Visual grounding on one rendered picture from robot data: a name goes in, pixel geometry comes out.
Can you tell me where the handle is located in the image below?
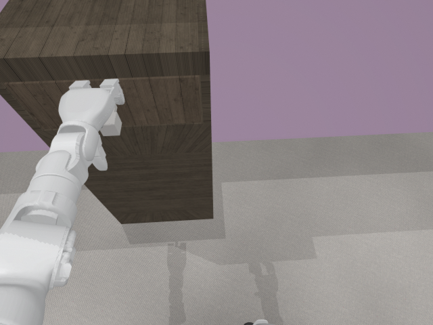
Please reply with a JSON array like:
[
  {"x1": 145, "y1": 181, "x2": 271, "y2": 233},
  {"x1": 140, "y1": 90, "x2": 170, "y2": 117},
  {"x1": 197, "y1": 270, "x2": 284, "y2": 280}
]
[{"x1": 100, "y1": 104, "x2": 122, "y2": 136}]

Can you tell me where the robot left hand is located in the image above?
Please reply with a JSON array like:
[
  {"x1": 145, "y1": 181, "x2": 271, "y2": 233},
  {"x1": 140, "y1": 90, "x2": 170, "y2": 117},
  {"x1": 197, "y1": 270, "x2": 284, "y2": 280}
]
[{"x1": 58, "y1": 79, "x2": 124, "y2": 171}]

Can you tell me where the drawer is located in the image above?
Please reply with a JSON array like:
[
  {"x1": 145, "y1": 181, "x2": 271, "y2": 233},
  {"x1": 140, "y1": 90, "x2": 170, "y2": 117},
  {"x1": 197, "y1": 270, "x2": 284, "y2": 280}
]
[{"x1": 4, "y1": 75, "x2": 201, "y2": 129}]

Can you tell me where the robot left forearm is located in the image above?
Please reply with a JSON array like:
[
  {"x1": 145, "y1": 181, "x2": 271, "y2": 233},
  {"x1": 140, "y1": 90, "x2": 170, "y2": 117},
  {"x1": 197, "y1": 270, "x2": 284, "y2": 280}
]
[{"x1": 0, "y1": 121, "x2": 99, "y2": 241}]

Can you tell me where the left robot upper arm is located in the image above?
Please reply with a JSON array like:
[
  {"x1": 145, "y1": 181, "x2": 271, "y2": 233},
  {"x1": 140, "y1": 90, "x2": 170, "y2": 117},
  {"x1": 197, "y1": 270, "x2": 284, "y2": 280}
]
[{"x1": 0, "y1": 220, "x2": 76, "y2": 325}]

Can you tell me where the cabinet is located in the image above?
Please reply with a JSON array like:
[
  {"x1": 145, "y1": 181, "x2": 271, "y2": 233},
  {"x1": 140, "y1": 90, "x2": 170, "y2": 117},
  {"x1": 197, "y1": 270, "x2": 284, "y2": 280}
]
[{"x1": 0, "y1": 0, "x2": 213, "y2": 224}]

